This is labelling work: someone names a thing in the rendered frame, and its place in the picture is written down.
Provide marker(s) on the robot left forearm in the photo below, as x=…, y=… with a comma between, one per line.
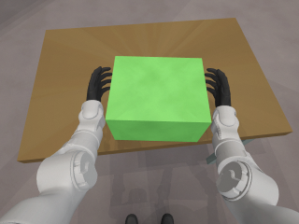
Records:
x=89, y=133

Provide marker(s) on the robot foot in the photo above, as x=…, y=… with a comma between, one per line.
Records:
x=131, y=219
x=167, y=219

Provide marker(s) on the right robot hand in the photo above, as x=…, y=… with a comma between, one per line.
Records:
x=221, y=91

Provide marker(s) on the robot left upper arm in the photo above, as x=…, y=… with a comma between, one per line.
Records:
x=63, y=180

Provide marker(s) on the left robot hand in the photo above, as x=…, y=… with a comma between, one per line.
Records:
x=95, y=91

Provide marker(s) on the carton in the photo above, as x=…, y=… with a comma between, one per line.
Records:
x=158, y=99

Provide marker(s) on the robot right upper arm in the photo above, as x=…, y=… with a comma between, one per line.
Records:
x=252, y=196

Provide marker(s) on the table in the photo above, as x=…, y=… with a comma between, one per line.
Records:
x=69, y=56

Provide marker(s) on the robot right forearm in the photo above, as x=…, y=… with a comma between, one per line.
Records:
x=226, y=142

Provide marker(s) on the robot left foot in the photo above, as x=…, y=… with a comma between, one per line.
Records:
x=131, y=219

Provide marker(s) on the robot right foot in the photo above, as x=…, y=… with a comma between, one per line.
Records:
x=167, y=219

